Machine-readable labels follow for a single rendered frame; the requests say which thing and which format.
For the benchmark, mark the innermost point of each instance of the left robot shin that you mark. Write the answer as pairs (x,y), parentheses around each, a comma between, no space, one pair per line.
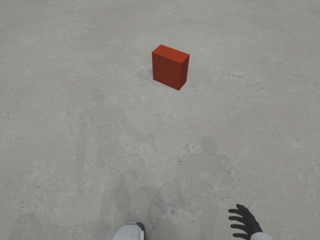
(132,223)

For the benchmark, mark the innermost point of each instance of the carton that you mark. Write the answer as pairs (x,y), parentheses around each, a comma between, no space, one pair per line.
(170,66)

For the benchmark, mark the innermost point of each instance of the right robot hand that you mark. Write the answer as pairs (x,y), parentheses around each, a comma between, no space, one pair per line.
(251,226)

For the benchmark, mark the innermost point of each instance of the left robot thigh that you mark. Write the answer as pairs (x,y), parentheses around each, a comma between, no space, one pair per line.
(129,232)

